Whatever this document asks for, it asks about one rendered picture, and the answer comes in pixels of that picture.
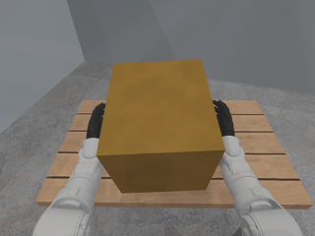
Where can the left robot hand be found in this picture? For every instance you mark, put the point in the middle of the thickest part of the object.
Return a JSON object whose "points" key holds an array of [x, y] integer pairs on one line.
{"points": [[95, 122]]}

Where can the right robot hand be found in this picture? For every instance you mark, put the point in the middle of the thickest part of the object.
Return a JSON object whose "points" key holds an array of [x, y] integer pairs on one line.
{"points": [[224, 118]]}

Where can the robot right forearm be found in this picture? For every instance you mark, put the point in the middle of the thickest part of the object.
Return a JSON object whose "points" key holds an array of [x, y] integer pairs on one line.
{"points": [[242, 183]]}

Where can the robot left forearm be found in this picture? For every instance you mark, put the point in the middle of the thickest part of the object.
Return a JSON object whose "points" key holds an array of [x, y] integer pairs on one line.
{"points": [[81, 187]]}

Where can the robot right upper arm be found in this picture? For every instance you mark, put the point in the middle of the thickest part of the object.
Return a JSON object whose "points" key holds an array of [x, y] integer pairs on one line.
{"points": [[270, 222]]}

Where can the table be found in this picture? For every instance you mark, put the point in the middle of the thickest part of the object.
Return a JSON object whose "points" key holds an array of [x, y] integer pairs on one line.
{"points": [[263, 153]]}

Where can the carton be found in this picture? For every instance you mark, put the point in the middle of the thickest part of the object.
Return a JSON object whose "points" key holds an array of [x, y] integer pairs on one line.
{"points": [[160, 131]]}

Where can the robot left upper arm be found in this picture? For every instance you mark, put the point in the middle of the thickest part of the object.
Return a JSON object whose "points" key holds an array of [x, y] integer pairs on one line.
{"points": [[64, 222]]}

